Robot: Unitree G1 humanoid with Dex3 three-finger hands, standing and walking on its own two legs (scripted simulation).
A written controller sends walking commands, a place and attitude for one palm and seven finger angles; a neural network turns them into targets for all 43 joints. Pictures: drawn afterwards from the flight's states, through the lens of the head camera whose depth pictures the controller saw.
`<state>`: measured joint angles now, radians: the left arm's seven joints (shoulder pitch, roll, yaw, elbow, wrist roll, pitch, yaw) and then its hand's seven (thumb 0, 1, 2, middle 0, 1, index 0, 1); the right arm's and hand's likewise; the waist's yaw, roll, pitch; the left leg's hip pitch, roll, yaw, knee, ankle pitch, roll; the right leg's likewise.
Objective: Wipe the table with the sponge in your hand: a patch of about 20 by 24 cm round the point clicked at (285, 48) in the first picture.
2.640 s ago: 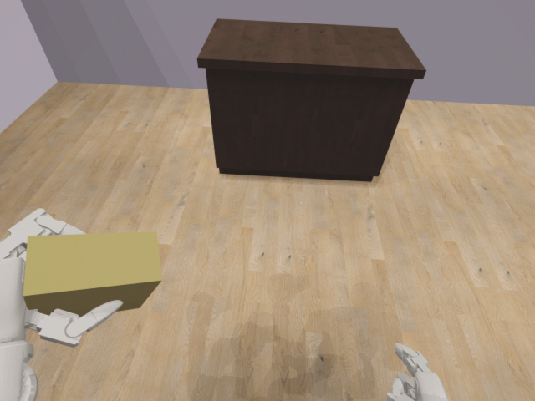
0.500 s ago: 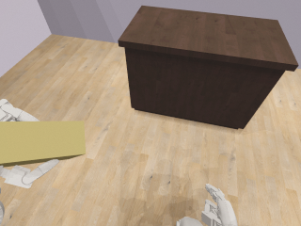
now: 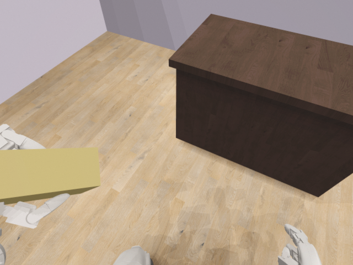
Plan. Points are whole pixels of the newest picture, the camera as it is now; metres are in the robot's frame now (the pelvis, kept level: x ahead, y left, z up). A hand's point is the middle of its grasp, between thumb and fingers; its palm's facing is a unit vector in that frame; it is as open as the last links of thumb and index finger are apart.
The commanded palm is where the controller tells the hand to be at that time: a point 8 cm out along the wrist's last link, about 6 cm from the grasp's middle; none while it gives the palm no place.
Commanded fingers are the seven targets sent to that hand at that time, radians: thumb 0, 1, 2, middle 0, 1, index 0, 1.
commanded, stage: walk to a spot facing it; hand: left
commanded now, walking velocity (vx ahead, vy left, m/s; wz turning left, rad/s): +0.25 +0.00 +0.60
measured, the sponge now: (61, 175) +0.22 +0.20 +0.17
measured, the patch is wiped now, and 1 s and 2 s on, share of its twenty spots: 0.00 0.00 0.00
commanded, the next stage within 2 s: none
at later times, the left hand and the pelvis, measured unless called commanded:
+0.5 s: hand (43, 162) +0.24 +0.23 +0.17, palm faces +0.68 -0.60 -0.42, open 9.9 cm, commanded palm +0.18 +0.25 +0.18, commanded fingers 0.00 0.10 1.30 -1.20 -1.60 -1.20 -1.60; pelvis +0.11 -0.06 -0.02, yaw +17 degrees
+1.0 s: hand (27, 204) +0.17 +0.22 +0.18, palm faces +0.74 -0.51 -0.44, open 9.9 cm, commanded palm +0.10 +0.24 +0.18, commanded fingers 0.00 0.10 1.30 -1.20 -1.60 -1.20 -1.60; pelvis +0.12 -0.08 -0.01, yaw +33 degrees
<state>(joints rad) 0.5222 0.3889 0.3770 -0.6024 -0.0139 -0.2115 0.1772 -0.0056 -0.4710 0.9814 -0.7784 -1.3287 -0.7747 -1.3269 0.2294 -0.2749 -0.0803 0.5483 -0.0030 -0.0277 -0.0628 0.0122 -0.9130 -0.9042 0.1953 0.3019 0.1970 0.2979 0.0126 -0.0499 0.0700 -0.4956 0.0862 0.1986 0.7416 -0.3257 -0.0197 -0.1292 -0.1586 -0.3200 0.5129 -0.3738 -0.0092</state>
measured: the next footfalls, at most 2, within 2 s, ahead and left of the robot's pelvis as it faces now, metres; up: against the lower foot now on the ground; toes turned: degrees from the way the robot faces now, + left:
left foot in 0.08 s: +0.14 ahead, +0.13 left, +0.00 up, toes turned +11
right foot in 0.42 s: +0.20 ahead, -0.16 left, +0.00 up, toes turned +5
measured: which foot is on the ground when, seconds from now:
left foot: up 0.00-0.06, down 0.08-0.42, up 0.44-0.76, down 0.78-1.00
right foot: down 0.00-0.06, up 0.08-0.40, down 0.42-0.78, up 0.80-1.00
